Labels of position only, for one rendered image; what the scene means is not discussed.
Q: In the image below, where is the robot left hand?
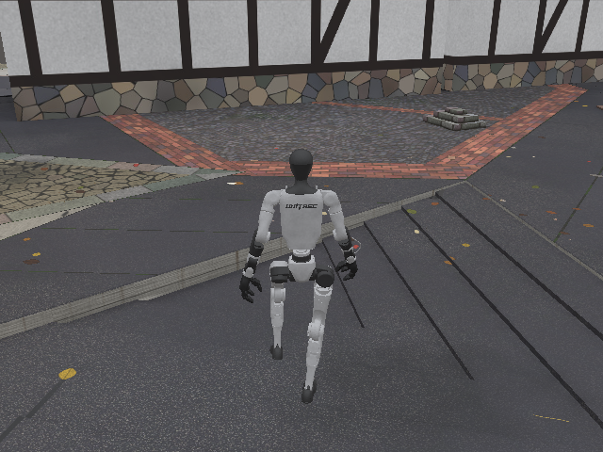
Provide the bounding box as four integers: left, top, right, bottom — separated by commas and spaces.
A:
239, 275, 262, 303

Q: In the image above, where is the robot left thigh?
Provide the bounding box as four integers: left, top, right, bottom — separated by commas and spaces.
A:
269, 261, 289, 303

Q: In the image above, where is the robot right forearm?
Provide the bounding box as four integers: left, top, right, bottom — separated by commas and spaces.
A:
338, 226, 356, 264

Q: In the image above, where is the robot left forearm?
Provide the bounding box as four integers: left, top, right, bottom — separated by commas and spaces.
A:
242, 228, 264, 278

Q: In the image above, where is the robot thigh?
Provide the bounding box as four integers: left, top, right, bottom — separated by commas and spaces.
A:
269, 261, 289, 303
307, 264, 334, 341

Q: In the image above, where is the robot right hand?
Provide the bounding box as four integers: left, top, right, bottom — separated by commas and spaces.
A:
335, 260, 358, 281

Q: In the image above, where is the robot right upper arm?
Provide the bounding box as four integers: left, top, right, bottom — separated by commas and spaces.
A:
321, 189, 348, 241

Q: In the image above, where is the robot right thigh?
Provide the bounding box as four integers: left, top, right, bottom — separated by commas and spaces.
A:
307, 264, 334, 341

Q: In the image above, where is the robot left upper arm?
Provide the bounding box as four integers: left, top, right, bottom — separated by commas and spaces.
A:
255, 189, 282, 244

